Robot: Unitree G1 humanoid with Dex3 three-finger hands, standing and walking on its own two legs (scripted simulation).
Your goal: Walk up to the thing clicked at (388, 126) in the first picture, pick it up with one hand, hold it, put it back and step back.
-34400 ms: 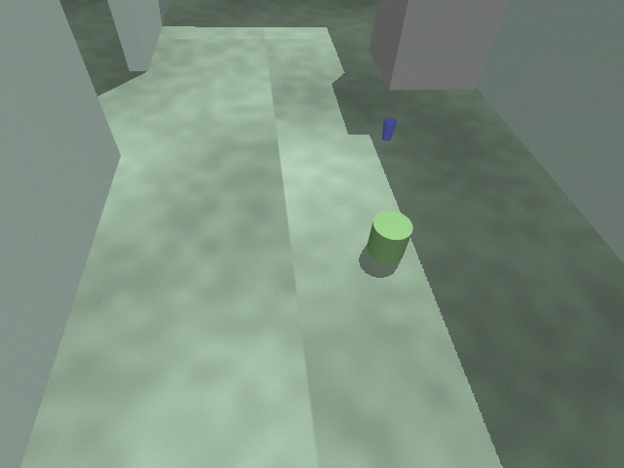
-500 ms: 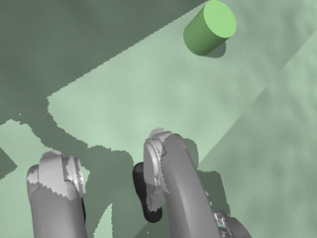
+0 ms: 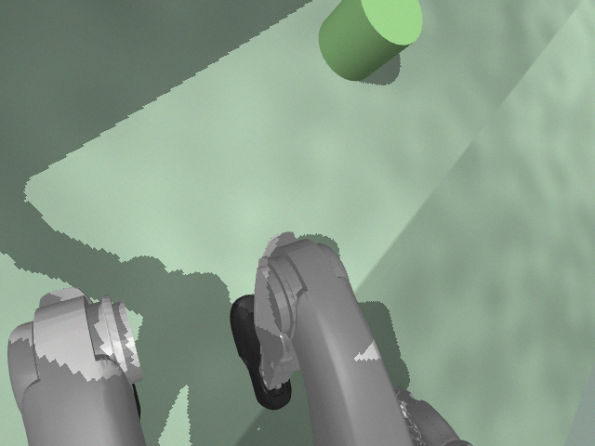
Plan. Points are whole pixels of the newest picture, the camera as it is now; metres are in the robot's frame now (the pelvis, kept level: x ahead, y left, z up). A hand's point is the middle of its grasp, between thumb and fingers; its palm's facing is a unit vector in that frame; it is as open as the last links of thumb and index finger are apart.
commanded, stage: rest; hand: left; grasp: from above
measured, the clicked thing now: out of the picture +0.47 +0.35 -0.25
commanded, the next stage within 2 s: open in 0.18 s
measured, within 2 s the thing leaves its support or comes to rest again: rests again in 0.46 s
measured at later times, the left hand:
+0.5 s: hand out of the picture +0.46 +0.35 -0.21, palm faces -0.46 -0.12 -0.88, open 9.8 cm
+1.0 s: hand out of the picture +0.46 +0.36 -0.22, palm faces -0.46 -0.12 -0.88, open 12.7 cm
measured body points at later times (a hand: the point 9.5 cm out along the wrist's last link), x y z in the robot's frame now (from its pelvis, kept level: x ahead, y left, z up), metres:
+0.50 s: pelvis -0.01 +0.00 +0.00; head +0.26 +0.12 +0.34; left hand +0.48 +0.36 -0.16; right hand +0.05 -0.26 -0.07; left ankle +0.06 +0.12 -0.28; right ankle +0.11 -0.12 -0.28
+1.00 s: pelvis +0.00 +0.00 +0.00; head +0.27 +0.13 +0.33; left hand +0.48 +0.36 -0.17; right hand +0.05 -0.26 -0.06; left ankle +0.06 +0.12 -0.28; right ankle +0.11 -0.12 -0.28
